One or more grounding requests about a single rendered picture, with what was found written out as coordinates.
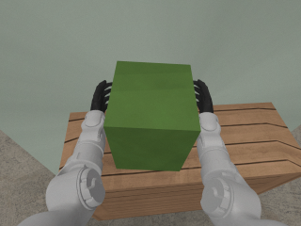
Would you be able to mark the right robot forearm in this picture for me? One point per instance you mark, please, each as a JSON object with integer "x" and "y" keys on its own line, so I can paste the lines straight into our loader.
{"x": 212, "y": 152}

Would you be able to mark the pedestal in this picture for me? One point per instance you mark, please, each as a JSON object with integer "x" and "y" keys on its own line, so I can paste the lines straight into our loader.
{"x": 257, "y": 139}

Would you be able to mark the robot left upper arm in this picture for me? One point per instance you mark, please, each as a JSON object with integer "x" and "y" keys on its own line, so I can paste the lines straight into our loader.
{"x": 71, "y": 199}

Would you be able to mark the left robot hand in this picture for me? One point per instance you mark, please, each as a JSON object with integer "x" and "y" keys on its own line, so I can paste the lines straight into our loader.
{"x": 99, "y": 100}

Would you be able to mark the right robot hand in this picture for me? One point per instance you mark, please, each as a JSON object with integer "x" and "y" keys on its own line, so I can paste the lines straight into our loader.
{"x": 204, "y": 103}

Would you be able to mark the carton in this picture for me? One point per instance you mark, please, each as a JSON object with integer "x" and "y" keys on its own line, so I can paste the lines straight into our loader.
{"x": 151, "y": 121}

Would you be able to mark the robot right upper arm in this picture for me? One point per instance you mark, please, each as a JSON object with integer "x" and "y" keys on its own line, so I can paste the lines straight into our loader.
{"x": 228, "y": 203}

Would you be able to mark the left robot forearm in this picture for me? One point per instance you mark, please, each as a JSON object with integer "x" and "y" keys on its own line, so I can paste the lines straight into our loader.
{"x": 89, "y": 149}

